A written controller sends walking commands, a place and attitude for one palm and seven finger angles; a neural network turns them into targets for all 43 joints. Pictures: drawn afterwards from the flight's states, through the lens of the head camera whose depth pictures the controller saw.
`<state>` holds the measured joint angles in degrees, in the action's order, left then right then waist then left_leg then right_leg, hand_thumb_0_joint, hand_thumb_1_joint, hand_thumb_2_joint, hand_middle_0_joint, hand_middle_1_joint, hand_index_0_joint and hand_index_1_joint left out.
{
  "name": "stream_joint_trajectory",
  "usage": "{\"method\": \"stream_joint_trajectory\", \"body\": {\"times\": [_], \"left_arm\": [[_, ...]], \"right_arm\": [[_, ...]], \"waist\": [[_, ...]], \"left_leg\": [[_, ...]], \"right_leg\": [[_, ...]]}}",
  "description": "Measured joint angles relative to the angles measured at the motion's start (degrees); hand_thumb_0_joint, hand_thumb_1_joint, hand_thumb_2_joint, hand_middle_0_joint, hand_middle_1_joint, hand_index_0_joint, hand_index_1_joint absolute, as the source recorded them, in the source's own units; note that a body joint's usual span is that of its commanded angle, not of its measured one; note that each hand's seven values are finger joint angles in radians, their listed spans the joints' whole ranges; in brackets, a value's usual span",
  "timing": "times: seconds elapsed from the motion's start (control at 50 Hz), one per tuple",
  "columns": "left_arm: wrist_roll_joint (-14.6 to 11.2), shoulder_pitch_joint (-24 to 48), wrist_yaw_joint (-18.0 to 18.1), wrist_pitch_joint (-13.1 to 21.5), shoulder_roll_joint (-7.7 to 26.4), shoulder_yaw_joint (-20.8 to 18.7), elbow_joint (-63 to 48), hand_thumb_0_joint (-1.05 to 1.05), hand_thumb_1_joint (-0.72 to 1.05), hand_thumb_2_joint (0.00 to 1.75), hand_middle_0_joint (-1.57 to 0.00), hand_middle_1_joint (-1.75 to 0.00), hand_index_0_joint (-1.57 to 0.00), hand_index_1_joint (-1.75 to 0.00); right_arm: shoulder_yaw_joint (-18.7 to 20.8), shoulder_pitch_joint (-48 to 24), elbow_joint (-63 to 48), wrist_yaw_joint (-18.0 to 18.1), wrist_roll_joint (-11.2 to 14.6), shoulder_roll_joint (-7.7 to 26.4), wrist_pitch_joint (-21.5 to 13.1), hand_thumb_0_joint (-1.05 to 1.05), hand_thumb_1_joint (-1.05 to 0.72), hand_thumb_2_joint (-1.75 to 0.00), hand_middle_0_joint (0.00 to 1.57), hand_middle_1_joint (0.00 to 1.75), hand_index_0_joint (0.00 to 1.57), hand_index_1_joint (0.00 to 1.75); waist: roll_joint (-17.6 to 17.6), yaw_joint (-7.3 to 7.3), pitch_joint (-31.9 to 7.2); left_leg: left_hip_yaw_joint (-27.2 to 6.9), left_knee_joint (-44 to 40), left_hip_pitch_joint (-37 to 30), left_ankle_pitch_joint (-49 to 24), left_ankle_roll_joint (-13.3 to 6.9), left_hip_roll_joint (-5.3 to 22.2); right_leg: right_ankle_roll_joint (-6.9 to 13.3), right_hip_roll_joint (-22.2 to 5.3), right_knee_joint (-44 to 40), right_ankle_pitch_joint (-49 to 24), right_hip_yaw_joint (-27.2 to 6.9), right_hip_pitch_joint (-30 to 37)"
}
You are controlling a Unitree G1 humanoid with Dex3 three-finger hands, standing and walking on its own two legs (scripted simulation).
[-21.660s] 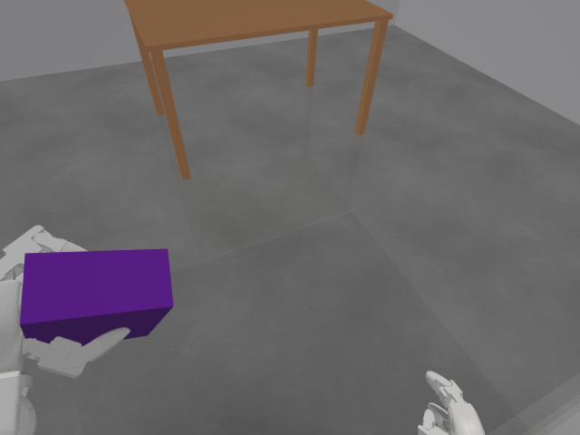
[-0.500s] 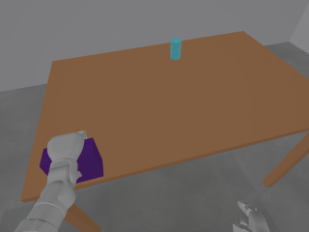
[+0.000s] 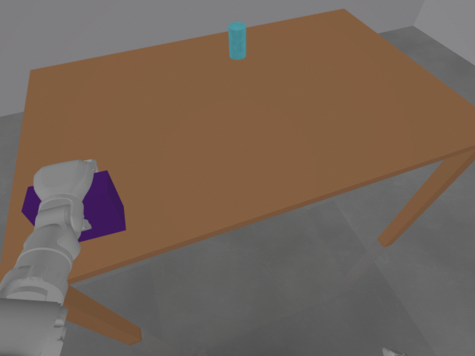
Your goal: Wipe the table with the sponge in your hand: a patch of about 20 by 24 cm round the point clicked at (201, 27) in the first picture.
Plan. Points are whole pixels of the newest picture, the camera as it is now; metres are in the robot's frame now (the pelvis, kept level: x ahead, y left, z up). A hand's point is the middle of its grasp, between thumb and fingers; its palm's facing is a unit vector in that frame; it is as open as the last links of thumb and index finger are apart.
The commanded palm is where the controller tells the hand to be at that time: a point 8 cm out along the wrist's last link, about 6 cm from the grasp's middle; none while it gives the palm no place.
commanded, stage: wipe forward along the first lane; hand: left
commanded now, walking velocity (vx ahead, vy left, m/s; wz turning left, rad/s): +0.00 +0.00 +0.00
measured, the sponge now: (83, 216) +0.36 +0.33 -0.02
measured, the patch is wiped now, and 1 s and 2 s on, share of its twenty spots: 0.30 0.50 0.50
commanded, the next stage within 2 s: slide across to the middle lane in 1.00 s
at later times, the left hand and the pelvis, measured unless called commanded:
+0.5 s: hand (75, 177) +0.43 +0.35 +0.02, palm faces -0.15 +0.02 -0.99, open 10.0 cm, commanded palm +0.42 +0.34 +0.06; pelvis -0.01 +0.02 -0.01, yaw -1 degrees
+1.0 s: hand (74, 162) +0.47 +0.36 +0.02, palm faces -0.16 +0.03 -0.99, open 10.0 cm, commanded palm +0.47 +0.35 +0.05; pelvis +0.02 +0.03 -0.01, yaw +0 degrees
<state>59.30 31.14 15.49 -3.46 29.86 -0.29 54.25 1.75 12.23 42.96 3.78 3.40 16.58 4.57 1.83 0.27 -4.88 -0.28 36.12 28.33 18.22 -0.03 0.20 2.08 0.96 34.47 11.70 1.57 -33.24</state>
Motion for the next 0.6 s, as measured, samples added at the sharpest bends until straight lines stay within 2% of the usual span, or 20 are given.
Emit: {"method": "stream_joint_trajectory", "body": {"times": [0.18,0.28,0.6], "left_arm": [[0.5,5.5,0.4,1.6,3.4,-1.7,7.1,0.02,-0.52,1.06,-0.76,-1.32,-0.77,-1.33],[1.0,8.7,0.6,1.9,4.9,-1.7,10.1,0.02,-0.52,1.06,-0.76,-1.32,-0.77,-1.33],[2.2,15.5,0.7,2.0,6.1,-1.3,15.2,0.02,-0.53,1.06,-0.76,-1.32,-0.77,-1.33]], "right_arm": [[0.0,2.4,0.9,-0.5,0.2,0.6,-0.2,0.01,-0.9,-0.89,0.2,0.3,0.2,0.3],[-0.2,3.1,0.7,-0.7,0.1,0.7,-0.6,0.01,-0.9,-0.89,0.2,0.3,0.2,0.3],[-1.3,3.3,-0.1,-1.5,-0.5,-0.4,-0.4,0.0,-0.9,-0.89,0.21,0.3,0.2,0.3]], "waist": [[-0.2,2.31,-0.1],[-0.2,3.09,-0.4],[-0.5,3.86,-1.8]], "left_leg": [[0.2,1.9,3.7,0.1,-0.5,0.3],[0.3,2.9,5.9,0.2,-0.4,0.3],[0.4,5.4,10.2,1.6,-1.3,-0.4]], "right_leg": [[0.0,0.3,0.6,-0.8,-0.1,-3.3],[-0.3,0.3,1.0,-1.0,-0.3,-5.2],[-1.5,-0.4,2.4,-0.1,-0.4,-8.9]]}}
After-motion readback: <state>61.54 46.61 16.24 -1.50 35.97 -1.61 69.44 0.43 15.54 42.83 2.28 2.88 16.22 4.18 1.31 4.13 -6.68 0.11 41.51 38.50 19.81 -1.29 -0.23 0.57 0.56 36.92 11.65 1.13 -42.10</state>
